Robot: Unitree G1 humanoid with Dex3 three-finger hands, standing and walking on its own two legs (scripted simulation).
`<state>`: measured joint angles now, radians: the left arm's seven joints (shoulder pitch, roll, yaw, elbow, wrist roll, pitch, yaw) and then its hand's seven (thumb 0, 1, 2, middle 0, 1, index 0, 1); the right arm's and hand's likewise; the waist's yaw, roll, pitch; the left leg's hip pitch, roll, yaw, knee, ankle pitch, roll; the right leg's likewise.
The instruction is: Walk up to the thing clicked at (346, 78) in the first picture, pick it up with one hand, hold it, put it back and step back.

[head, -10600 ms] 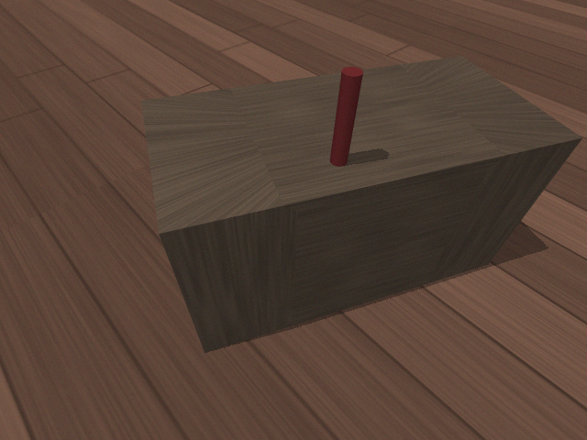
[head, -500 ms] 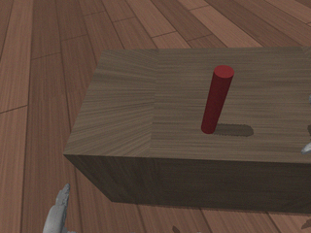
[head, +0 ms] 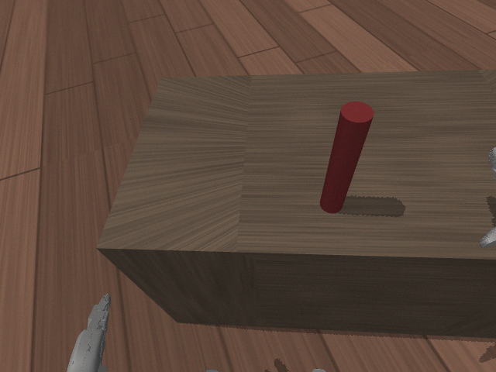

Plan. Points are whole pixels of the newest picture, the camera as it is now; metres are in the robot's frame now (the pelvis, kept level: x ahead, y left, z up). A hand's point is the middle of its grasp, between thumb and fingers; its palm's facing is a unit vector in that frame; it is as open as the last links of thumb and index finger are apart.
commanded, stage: approach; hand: right
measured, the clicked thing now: (341, 166) +0.47 -0.12 +0.04
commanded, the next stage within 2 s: close in in 0.22 s
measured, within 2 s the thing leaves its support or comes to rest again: neither
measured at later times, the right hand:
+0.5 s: hand (370, 191) +0.45 -0.18 -0.01, palm faces -0.03 +1.00 +0.07, open 17.8 cm
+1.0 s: hand (344, 194) +0.44 -0.13 -0.01, palm faces +0.02 +1.00 +0.03, open 17.8 cm
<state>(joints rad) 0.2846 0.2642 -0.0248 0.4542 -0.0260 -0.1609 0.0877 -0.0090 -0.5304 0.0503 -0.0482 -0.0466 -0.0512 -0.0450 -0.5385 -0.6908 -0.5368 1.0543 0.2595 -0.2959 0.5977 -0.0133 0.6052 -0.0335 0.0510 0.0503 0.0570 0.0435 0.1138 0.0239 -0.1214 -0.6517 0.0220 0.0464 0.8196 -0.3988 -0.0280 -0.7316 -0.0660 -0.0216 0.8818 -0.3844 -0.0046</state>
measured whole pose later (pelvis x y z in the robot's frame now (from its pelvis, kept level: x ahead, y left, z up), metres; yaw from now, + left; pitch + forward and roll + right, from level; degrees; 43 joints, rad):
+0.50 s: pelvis -0.02 +0.00 -0.04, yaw +2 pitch +20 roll +3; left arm 0.35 0.22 0.03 0.16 0.06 -0.13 0.01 -0.01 -0.51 0.03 -0.05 -0.05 -0.06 -0.04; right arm -0.67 -0.46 -0.45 1.06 0.13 -0.46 0.32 -0.02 0.61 -0.02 0.04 0.05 0.05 0.04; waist 0.21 0.04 -0.12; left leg -0.95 0.00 0.03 1.08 -0.48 -0.02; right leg -1.01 -0.09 -0.02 1.13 -0.46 0.00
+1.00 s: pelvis -0.02 +0.01 -0.05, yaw +1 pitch +19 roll +2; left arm 0.40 0.21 0.05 0.06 0.06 -0.05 -0.03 -0.01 -0.51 0.03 -0.04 -0.04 -0.06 -0.03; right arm -0.64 -0.31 -0.35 0.95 0.06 -0.44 0.11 -0.01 0.61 0.00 0.04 0.04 0.05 0.04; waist 0.18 0.01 -0.14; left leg -0.96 0.00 0.04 1.12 -0.49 -0.01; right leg -1.02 -0.09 -0.01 1.15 -0.47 0.01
